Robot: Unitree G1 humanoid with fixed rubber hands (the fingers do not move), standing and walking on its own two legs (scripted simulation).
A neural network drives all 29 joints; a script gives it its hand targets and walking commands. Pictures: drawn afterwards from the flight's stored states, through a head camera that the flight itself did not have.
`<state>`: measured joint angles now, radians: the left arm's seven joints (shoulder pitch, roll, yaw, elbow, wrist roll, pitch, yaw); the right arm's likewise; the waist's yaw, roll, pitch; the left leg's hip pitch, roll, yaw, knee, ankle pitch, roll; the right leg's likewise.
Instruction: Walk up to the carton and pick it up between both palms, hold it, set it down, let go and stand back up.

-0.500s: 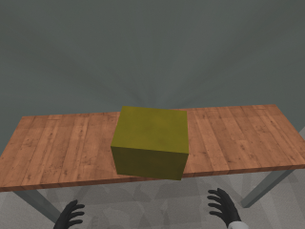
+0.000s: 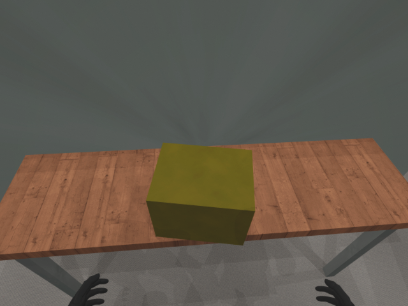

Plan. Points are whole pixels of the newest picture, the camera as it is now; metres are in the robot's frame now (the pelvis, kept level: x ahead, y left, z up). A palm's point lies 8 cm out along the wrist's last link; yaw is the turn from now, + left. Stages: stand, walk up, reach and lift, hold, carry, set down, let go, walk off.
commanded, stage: stand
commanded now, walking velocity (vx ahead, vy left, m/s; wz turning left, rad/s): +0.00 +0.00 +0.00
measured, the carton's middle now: (203, 194) +0.40 -0.03 -0.07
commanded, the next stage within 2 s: none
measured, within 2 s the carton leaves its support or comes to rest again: neither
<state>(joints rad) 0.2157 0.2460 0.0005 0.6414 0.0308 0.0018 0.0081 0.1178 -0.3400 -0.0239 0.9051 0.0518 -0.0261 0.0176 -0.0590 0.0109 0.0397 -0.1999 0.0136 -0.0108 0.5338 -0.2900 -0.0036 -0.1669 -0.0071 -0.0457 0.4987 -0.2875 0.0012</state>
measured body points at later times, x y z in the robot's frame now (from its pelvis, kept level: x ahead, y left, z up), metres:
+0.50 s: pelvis +0.00 +0.00 +0.00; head +0.01 +0.00 +0.45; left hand +0.16 +0.24 -0.09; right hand +0.11 -0.30 -0.11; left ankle +0.00 +0.12 -0.74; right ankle -0.01 -0.12 -0.74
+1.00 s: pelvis -0.01 +0.00 +0.00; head -0.02 +0.00 +0.45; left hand +0.15 +0.24 -0.10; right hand +0.09 -0.30 -0.12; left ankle +0.00 +0.12 -0.74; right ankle -0.01 -0.12 -0.74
